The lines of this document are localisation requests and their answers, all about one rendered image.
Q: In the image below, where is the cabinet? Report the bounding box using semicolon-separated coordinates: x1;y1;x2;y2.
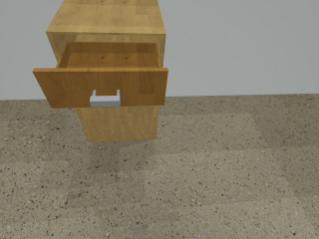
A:
46;0;166;142

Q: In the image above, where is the handle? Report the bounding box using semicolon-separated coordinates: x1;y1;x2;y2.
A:
90;90;121;108

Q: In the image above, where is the drawer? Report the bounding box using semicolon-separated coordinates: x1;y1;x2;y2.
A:
33;41;168;109

